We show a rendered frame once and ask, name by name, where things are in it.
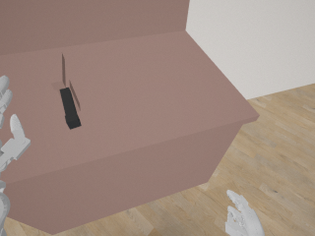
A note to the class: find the counter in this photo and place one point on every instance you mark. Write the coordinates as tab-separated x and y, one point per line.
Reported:
157	114

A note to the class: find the robot left hand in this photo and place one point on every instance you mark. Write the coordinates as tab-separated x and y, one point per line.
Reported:
14	148

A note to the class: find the tap lever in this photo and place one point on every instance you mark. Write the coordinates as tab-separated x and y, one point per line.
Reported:
71	116

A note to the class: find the robot right hand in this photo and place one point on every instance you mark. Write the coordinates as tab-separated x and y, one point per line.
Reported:
247	222

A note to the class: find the left robot forearm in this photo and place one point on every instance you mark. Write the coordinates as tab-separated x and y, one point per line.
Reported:
4	208

